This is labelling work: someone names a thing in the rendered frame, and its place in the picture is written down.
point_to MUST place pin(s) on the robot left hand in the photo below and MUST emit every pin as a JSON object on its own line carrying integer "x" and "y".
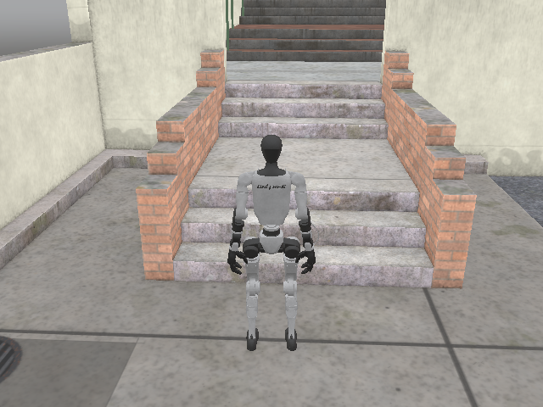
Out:
{"x": 232, "y": 262}

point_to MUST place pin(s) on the left robot foot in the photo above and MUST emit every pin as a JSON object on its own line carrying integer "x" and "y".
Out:
{"x": 251, "y": 343}

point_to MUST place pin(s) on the robot right upper arm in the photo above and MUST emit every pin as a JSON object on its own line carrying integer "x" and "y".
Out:
{"x": 300, "y": 193}

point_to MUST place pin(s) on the robot torso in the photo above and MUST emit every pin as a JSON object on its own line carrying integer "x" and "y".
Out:
{"x": 271, "y": 198}

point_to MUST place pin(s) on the robot left upper arm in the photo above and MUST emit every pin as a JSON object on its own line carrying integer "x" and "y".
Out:
{"x": 242, "y": 194}

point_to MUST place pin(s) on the robot left forearm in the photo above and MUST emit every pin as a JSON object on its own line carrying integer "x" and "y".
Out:
{"x": 237, "y": 231}

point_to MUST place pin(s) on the robot right hand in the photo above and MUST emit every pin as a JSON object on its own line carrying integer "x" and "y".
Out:
{"x": 310, "y": 262}

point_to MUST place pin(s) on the robot right forearm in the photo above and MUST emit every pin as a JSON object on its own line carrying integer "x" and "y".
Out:
{"x": 306, "y": 234}

